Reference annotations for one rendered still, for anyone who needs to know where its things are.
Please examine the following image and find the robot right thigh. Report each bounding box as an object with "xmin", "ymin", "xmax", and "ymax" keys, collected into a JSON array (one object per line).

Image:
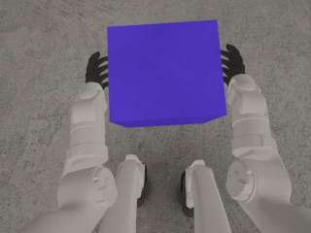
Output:
[{"xmin": 185, "ymin": 164, "xmax": 232, "ymax": 233}]

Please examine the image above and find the robot right hand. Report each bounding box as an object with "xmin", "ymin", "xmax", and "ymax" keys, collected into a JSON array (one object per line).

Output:
[{"xmin": 220, "ymin": 44, "xmax": 246, "ymax": 86}]

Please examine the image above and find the left robot upper arm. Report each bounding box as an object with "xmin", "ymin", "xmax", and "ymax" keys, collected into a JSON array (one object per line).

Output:
[{"xmin": 17, "ymin": 165, "xmax": 118, "ymax": 233}]

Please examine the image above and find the left robot forearm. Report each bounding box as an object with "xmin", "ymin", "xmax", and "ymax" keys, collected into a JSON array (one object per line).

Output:
[{"xmin": 57, "ymin": 82, "xmax": 109, "ymax": 205}]

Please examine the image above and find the right robot upper arm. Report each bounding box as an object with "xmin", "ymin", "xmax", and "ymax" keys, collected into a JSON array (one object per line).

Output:
[{"xmin": 225, "ymin": 158, "xmax": 311, "ymax": 233}]

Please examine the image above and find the carton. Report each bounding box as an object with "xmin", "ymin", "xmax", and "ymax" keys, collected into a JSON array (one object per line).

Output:
[{"xmin": 107, "ymin": 19, "xmax": 227, "ymax": 128}]

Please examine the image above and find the right robot forearm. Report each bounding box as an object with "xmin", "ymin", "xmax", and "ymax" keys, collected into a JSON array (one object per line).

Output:
[{"xmin": 226, "ymin": 74, "xmax": 292, "ymax": 193}]

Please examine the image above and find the robot left hand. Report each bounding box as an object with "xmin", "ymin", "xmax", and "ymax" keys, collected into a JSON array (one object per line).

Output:
[{"xmin": 85, "ymin": 51, "xmax": 109, "ymax": 90}]

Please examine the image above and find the right robot foot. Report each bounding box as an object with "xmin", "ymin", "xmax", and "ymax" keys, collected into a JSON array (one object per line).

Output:
[{"xmin": 181, "ymin": 171, "xmax": 194, "ymax": 217}]

